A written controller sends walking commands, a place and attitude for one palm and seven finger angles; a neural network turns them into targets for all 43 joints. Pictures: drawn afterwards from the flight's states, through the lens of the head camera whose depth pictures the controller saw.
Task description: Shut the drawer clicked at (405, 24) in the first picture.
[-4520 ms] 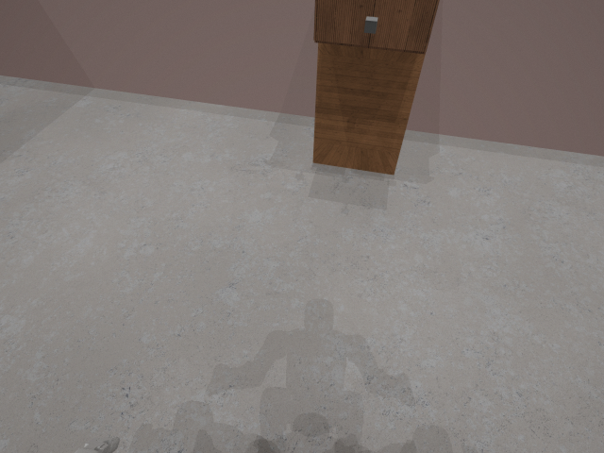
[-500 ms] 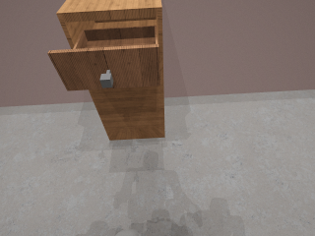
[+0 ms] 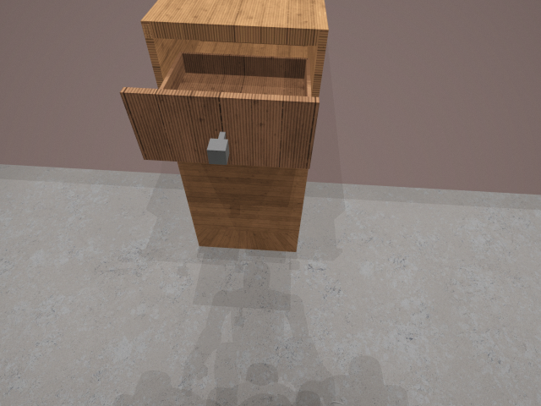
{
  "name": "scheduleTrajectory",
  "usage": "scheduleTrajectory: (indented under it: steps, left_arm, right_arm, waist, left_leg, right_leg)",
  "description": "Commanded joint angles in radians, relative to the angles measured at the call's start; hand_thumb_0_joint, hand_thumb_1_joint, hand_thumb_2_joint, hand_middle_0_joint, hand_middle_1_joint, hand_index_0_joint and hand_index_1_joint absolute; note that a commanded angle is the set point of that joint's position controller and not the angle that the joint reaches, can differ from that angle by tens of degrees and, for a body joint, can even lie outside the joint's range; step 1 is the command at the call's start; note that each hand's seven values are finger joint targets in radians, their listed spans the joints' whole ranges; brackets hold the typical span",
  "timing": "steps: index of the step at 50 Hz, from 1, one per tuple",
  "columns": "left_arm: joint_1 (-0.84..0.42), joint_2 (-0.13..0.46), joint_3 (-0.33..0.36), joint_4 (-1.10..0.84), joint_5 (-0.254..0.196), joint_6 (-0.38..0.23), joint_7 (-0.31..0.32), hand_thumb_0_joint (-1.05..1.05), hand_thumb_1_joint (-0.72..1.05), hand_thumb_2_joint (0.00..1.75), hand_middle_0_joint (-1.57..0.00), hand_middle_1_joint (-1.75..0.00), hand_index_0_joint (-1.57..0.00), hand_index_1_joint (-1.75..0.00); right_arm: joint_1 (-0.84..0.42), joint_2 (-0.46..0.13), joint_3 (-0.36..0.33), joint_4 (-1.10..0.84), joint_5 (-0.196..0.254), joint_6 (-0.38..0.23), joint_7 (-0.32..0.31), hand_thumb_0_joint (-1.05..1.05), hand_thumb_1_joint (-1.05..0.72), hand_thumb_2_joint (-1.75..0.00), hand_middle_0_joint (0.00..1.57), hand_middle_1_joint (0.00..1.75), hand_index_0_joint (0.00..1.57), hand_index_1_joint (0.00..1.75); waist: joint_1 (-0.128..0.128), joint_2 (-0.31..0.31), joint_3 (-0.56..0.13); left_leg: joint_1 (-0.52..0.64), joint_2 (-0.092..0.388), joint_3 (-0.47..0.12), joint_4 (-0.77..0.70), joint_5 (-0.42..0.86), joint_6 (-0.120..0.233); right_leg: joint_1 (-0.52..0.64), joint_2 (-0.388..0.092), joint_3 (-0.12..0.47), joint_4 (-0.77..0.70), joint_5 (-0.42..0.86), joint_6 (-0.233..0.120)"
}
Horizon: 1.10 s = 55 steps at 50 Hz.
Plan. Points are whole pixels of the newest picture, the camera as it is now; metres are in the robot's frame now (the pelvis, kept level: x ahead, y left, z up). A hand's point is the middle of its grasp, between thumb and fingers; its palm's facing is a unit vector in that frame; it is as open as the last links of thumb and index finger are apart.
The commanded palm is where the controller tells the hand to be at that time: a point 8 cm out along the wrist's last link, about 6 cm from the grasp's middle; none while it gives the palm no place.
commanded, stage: take the last steps up to it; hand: left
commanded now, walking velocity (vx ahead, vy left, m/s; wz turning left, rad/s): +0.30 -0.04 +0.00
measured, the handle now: (220, 145) +0.58 +0.15 +0.04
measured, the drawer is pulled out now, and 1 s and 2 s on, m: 0.24 0.24 0.24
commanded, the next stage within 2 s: come to a stop and stand still in 0.50 s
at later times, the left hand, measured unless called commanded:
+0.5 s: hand out of the picture +0.12 +0.16 -0.20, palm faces +0.09 -0.99 -0.11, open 7.4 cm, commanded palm none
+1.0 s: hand (201, 330) +0.28 +0.15 -0.17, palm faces +0.04 -0.97 -0.25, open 7.3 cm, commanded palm none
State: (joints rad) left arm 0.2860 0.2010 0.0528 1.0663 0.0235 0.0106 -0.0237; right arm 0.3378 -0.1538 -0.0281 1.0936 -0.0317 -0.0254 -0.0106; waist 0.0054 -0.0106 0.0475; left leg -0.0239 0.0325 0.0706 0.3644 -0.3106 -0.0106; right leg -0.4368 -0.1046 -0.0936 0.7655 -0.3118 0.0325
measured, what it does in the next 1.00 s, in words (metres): walks ahead: right foot, then left foot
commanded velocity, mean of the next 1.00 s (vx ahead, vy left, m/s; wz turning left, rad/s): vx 0.05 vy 0.01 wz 0.00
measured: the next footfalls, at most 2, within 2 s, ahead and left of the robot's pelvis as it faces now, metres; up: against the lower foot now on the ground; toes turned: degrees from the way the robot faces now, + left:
right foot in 0.08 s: +0.13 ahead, -0.14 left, +0.00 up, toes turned -8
left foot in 0.46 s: +0.24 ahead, +0.10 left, +0.00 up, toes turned +10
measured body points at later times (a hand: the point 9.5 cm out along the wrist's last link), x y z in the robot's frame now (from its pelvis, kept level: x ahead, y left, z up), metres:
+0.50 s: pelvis +0.15 +0.00 -0.01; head +0.15 +0.03 +0.44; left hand +0.11 +0.21 -0.19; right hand +0.22 -0.23 -0.15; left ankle +0.20 +0.09 -0.74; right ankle +0.09 -0.13 -0.73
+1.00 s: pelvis +0.21 -0.03 -0.01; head +0.25 -0.05 +0.44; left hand +0.28 +0.20 -0.15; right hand +0.22 -0.24 -0.18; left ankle +0.17 +0.09 -0.70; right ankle +0.26 -0.15 -0.74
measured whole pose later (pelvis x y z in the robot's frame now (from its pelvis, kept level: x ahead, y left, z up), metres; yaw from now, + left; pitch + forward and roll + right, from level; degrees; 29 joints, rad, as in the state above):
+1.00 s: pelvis +0.21 -0.03 -0.01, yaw +1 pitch -1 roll +1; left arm 0.14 0.14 0.04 1.03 0.03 0.01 0.04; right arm 0.23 -0.14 -0.06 1.09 -0.01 0.05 -0.03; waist -0.02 0.03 0.10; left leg -0.32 0.02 0.06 0.88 -0.52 -0.02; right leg -0.32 -0.08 -0.10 0.56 -0.22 -0.01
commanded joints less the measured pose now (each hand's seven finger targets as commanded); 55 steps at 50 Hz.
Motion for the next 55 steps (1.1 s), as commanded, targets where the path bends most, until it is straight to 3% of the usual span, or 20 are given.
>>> scheduleTrajectory:
  steps: [1,2,3,4,5,7,9,12,17,21,23,24,27,30,35,40,42,45,49,55]
  left_arm:
    - [0.009,0.034,0.011,-0.054,0.000,-0.038,-0.001,0.00,0.90,0.90,-0.20,-0.30,-0.20,-0.30]
    - [0.088,0.054,0.019,-0.025,0.002,-0.047,0.002,0.00,0.90,0.90,-0.20,-0.30,-0.20,-0.30]
    - [0.189,0.117,0.033,0.005,0.009,-0.059,0.009,0.00,0.90,0.90,-0.20,-0.30,-0.20,-0.30]
    - [0.285,0.217,0.054,0.026,0.006,-0.068,0.022,0.00,0.90,0.90,-0.20,-0.30,-0.20,-0.30]
    - [0.306,0.223,0.052,0.026,-0.009,-0.065,0.031,0.00,0.90,0.90,-0.20,-0.30,-0.20,-0.30]
    - [0.139,0.149,0.037,-0.007,-0.006,-0.061,0.040,0.00,0.90,0.90,-0.20,-0.30,-0.20,-0.30]
    - [0.051,0.086,0.020,-0.029,0.000,-0.068,0.050,0.00,0.90,0.90,-0.20,-0.30,-0.20,-0.30]
    - [0.034,0.075,0.013,-0.023,0.005,-0.076,0.049,0.00,0.90,0.90,-0.20,-0.30,-0.20,-0.30]
    - [0.071,0.098,0.017,0.007,0.001,-0.074,0.040,0.00,0.90,0.90,-0.20,-0.30,-0.20,-0.30]
    - [0.053,0.067,0.012,0.007,-0.006,-0.056,0.037,0.00,0.90,0.90,-0.20,-0.30,-0.20,-0.30]
    - [0.062,-0.018,0.000,-0.032,-0.012,-0.052,0.028,0.00,0.90,0.90,-0.20,-0.30,-0.20,-0.30]
    - [0.017,0.012,-0.001,-0.054,-0.001,-0.044,0.035,0.00,0.90,0.90,-0.20,-0.30,-0.20,-0.30]
    - [-0.003,0.003,0.007,-0.025,0.003,-0.047,0.023,0.00,0.90,0.90,-0.20,-0.30,-0.20,-0.30]
    - [0.046,-0.027,-0.002,-0.003,0.001,-0.029,0.023,0.00,0.90,0.90,-0.20,-0.30,-0.20,-0.30]
    - [0.027,-0.036,-0.021,-0.002,-0.011,-0.005,0.050,0.00,0.90,0.90,-0.20,-0.30,-0.20,-0.30]
    - [0.032,0.038,-0.003,-0.010,-0.004,-0.002,0.061,0.00,0.90,0.90,-0.20,-0.30,-0.20,-0.30]
    - [0.025,0.107,0.009,-0.020,0.001,-0.006,0.067,0.00,0.90,0.90,-0.20,-0.30,-0.20,-0.30]
    - [0.020,0.147,0.023,-0.034,-0.003,-0.010,0.073,0.00,0.90,0.90,-0.20,-0.30,-0.20,-0.30]
    - [-0.065,0.123,0.034,-0.075,0.007,0.001,0.085,0.00,0.90,0.90,-0.20,-0.30,-0.20,-0.30]
    - [-0.090,0.148,0.041,-0.097,0.010,0.007,0.076,0.00,0.90,0.90,-0.20,-0.30,-0.20,-0.30]
  right_arm:
    - [-0.006,-0.178,-0.048,-0.035,0.004,-0.016,-0.011,0.00,-0.90,-0.90,0.20,0.30,0.20,0.30]
    - [-0.005,-0.162,-0.044,-0.032,0.007,-0.016,-0.010,0.00,-0.90,-0.90,0.20,0.30,0.20,0.30]
    - [0.011,-0.120,-0.035,-0.035,0.016,-0.021,-0.005,0.00,-0.90,-0.90,0.20,0.30,0.20,0.30]
    - [0.015,-0.056,-0.023,-0.067,0.022,-0.024,0.005,0.00,-0.90,-0.90,0.20,0.30,0.20,0.30]
    - [-0.037,-0.100,-0.028,-0.090,0.021,-0.019,0.004,0.00,-0.90,-0.90,0.20,0.30,0.20,0.30]
    - [-0.092,-0.103,-0.039,-0.093,0.013,-0.016,0.012,0.00,-0.90,-0.90,0.20,0.30,0.20,0.30]
    - [-0.050,-0.068,-0.039,-0.067,0.006,-0.003,0.018,0.00,-0.90,-0.90,0.20,0.30,0.20,0.30]
    - [-0.015,-0.025,-0.029,-0.060,0.006,0.009,0.022,0.00,-0.90,-0.90,0.20,0.30,0.20,0.30]
    - [-0.084,-0.028,-0.026,-0.089,0.010,-0.007,0.029,0.00,-0.90,-0.90,0.20,0.30,0.20,0.30]
    - [0.022,-0.065,-0.029,-0.045,0.009,-0.027,0.019,0.00,-0.90,-0.90,0.20,0.30,0.20,0.30]
    - [0.164,-0.219,-0.062,-0.026,-0.006,-0.028,0.001,0.00,-0.90,-0.90,0.20,0.30,0.20,0.30]
    - [0.190,-0.235,-0.061,-0.015,-0.006,-0.022,-0.010,0.00,-0.90,-0.90,0.20,0.30,0.20,0.30]
    - [0.033,-0.121,-0.033,-0.057,0.002,-0.034,-0.018,0.00,-0.90,-0.90,0.20,0.30,0.20,0.30]
    - [-0.001,-0.102,-0.022,-0.055,0.009,-0.047,-0.023,0.00,-0.90,-0.90,0.20,0.30,0.20,0.30]
    - [-0.028,-0.106,-0.013,-0.029,0.011,-0.027,-0.032,0.00,-0.90,-0.90,0.20,0.30,0.20,0.30]
    - [-0.038,-0.101,-0.036,-0.009,0.021,0.008,-0.032,0.00,-0.90,-0.90,0.20,0.30,0.20,0.30]
    - [-0.015,-0.062,-0.042,-0.024,0.027,0.022,-0.024,0.00,-0.90,-0.90,0.20,0.30,0.20,0.30]
    - [-0.013,-0.037,-0.047,-0.037,0.027,0.060,-0.024,0.00,-0.90,-0.90,0.20,0.30,0.20,0.30]
    - [-0.039,-0.043,-0.051,-0.052,0.030,0.065,-0.022,0.00,-0.90,-0.90,0.20,0.30,0.20,0.30]
    - [-0.028,-0.038,-0.039,-0.073,0.027,0.055,-0.014,0.00,-0.90,-0.90,0.20,0.30,0.20,0.30]
  waist:
    - [0.017,0.121,0.059]
    - [0.050,0.074,0.028]
    - [0.093,-0.065,-0.022]
    - [0.119,-0.323,-0.062]
    - [0.132,-0.257,-0.086]
    - [0.069,-0.173,0.016]
    - [0.012,-0.064,0.019]
    - [-0.020,-0.081,0.019]
    - [0.004,-0.116,0.027]
    - [-0.051,-0.005,0.017]
    - [-0.093,0.352,-0.025]
    - [-0.105,0.360,-0.014]
    - [-0.037,0.117,0.035]
    - [-0.002,0.110,-0.010]
    - [0.006,0.138,-0.045]
    - [0.024,0.122,-0.002]
    - [0.006,0.006,-0.027]
    - [0.027,-0.253,-0.102]
    - [0.015,-0.149,-0.118]
    - [0.001,-0.177,-0.114]
  left_leg:
    - [-0.188,0.215,-0.120,-0.052,0.077,0.137]
    - [-0.230,0.170,-0.087,0.063,0.064,0.107]
    - [-0.359,0.096,-0.004,0.292,0.024,0.069]
    - [-0.562,-0.017,0.076,0.595,-0.237,0.035]
    - [-0.580,0.016,-0.023,0.760,-0.302,0.050]
    - [-0.622,0.081,-0.074,0.859,-0.132,0.054]
    - [-0.516,0.109,-0.057,0.781,-0.059,0.032]
    - [-0.433,0.099,-0.001,0.587,-0.032,0.006]
    - [-0.367,0.067,0.044,0.349,0.020,0.003]
    - [-0.078,0.047,0.063,0.122,0.103,0.000]
    - [0.048,0.378,-0.389,-0.129,0.008,0.147]
    - [0.011,0.431,-0.488,-0.176,-0.014,0.194]
    - [-0.111,0.335,-0.264,-0.171,0.123,0.177]
    - [-0.119,0.268,-0.098,-0.154,0.364,0.158]
    - [-0.101,0.247,-0.015,-0.054,0.746,0.150]
    - [-0.158,0.191,-0.014,0.055,0.545,0.077]
    - [-0.254,0.089,0.039,0.144,0.220,0.015]
    - [-0.286,0.003,0.022,0.452,-0.253,-0.016]
    - [-0.366,-0.004,-0.064,0.639,-0.240,-0.020]
    - [-0.244,-0.016,-0.010,0.291,-0.100,-0.028]
  right_leg:
    - [0.176,0.052,-0.049,-0.184,0.080,-0.017]
    - [0.300,0.059,-0.038,-0.255,0.093,-0.028]
    - [0.473,-0.053,0.119,-0.327,-0.009,-0.075]
    - [0.593,-0.290,0.480,-0.504,-0.066,-0.178]
    - [0.518,-0.340,0.582,-0.591,-0.210,-0.235]
    - [0.330,-0.297,0.493,-0.623,-0.325,-0.225]
    - [0.215,-0.238,0.296,-0.603,-0.124,-0.198]
    - [0.161,-0.189,0.151,-0.596,0.041,-0.190]
    - [0.207,-0.169,0.127,-0.560,0.070,-0.188]
    - [0.088,-0.083,0.054,-0.386,-0.023,-0.122]
    - [-0.115,0.086,-0.081,0.061,-0.236,-0.043]
    - [-0.162,0.077,0.007,0.249,-0.309,-0.048]
    - [-0.151,-0.006,0.070,0.364,-0.109,-0.041]
    - [-0.067,-0.008,0.052,0.277,-0.024,-0.017]
    - [0.097,0.021,0.028,-0.033,0.012,0.004]
    - [0.231,0.015,0.024,-0.307,0.256,-0.008]
    - [0.291,-0.115,0.149,-0.275,0.624,-0.066]
    - [0.271,-0.280,0.285,-0.399,0.789,-0.225]
    - [0.309,-0.245,0.215,-0.367,0.758,-0.246]
    - [0.245,-0.193,0.202,-0.381,0.444,-0.192]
